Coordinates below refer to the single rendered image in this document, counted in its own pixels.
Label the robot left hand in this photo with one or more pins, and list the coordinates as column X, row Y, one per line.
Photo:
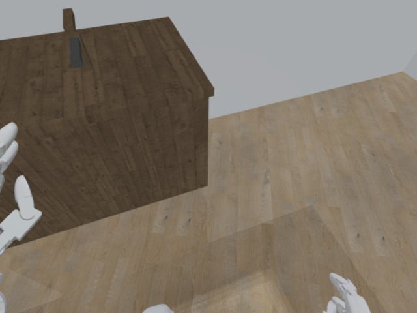
column 18, row 223

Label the tap lever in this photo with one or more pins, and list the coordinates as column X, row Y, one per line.
column 75, row 53

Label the counter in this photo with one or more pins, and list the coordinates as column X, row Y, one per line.
column 128, row 129

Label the robot right hand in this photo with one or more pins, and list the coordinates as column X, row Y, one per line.
column 353, row 302

